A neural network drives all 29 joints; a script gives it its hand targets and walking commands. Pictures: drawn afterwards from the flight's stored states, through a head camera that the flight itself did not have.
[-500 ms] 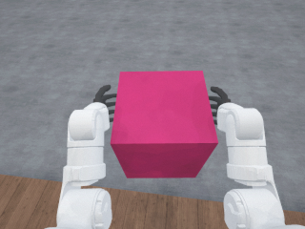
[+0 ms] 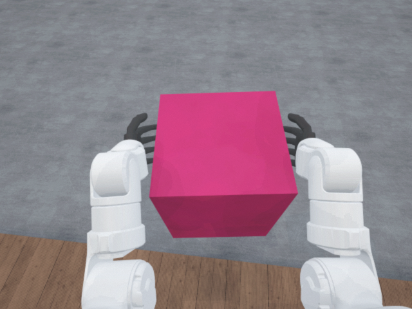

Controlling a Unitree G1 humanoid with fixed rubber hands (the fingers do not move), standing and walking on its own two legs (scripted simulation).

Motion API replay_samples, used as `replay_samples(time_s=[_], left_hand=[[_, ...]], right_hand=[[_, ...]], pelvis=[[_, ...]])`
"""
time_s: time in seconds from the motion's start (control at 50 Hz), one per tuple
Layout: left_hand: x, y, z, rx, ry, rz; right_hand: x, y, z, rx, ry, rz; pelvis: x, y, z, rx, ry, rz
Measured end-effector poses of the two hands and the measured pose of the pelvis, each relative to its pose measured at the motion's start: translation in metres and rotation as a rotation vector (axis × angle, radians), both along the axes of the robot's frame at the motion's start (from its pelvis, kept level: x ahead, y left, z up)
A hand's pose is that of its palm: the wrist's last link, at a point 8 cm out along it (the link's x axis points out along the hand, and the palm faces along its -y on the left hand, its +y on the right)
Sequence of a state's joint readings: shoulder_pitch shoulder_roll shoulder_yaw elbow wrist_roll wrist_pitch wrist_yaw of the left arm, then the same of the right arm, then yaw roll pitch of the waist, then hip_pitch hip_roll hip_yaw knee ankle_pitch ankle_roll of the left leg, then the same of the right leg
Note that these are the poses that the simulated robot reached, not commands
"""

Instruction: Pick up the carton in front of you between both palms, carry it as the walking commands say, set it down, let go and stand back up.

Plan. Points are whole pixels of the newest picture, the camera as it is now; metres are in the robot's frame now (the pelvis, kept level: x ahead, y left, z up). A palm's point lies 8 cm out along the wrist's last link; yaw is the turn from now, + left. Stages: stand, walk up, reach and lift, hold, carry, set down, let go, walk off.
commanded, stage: carry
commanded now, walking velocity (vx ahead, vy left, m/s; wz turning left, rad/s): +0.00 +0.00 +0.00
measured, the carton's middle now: (218, 172) +0.37 +0.00 +0.03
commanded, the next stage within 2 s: none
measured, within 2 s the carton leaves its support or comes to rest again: neither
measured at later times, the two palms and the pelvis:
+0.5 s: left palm (127, 146) +0.38 +0.17 +0.11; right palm (292, 139) +0.39 -0.13 +0.11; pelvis +0.03 +0.00 -0.02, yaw +2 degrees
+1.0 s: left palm (125, 147) +0.38 +0.17 +0.11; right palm (292, 146) +0.38 -0.13 +0.10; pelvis +0.04 +0.01 -0.03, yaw +1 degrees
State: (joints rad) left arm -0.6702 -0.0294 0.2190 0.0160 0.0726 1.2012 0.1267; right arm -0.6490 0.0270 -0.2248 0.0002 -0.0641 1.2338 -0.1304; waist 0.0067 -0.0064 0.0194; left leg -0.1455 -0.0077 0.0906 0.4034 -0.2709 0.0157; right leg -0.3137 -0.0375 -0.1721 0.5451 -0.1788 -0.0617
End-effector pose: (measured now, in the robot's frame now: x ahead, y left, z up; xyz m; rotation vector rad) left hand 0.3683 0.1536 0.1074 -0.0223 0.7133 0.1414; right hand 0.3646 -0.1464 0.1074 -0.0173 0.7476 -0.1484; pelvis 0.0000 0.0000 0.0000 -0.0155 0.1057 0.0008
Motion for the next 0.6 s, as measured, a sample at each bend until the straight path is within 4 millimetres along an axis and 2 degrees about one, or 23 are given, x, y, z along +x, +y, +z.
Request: replay_samples(time_s=[0.08, 0.22, 0.32, 0.38, 0.5, 0.6], left_hand=[[0.007, 0.003, -0.001, -0.001, -0.014, -0.009], [0.017, -0.006, -0.007, 0.029, -0.023, 0.005], [0.010, -0.001, -0.019, 0.045, 0.028, 0.027], [0.006, 0.005, -0.019, 0.040, 0.025, 0.034], [0.012, 0.015, 0.001, 0.032, -0.024, 0.032], [0.012, 0.020, 0.002, 0.037, -0.002, 0.024]], right_hand=[[0.005, 0.003, 0.001, -0.001, -0.014, -0.010], [0.017, -0.006, -0.018, 0.024, -0.023, 0.009], [0.021, -0.001, -0.028, 0.021, 0.027, 0.046], [0.021, 0.005, -0.023, 0.004, 0.023, 0.058], [0.027, 0.015, -0.001, -0.013, -0.026, 0.063], [0.025, 0.020, -0.001, -0.019, -0.004, 0.063]], pelvis=[[0.004, 0.003, -0.003, -0.007, 0.003, 0.010], [0.024, -0.002, -0.021, 0.007, -0.032, 0.027], [0.027, -0.004, -0.020, 0.010, -0.047, 0.032], [0.028, -0.004, -0.019, 0.014, -0.058, 0.029], [0.035, 0.000, -0.020, 0.014, -0.060, 0.027], [0.037, 0.005, -0.022, 0.012, -0.065, 0.026]])
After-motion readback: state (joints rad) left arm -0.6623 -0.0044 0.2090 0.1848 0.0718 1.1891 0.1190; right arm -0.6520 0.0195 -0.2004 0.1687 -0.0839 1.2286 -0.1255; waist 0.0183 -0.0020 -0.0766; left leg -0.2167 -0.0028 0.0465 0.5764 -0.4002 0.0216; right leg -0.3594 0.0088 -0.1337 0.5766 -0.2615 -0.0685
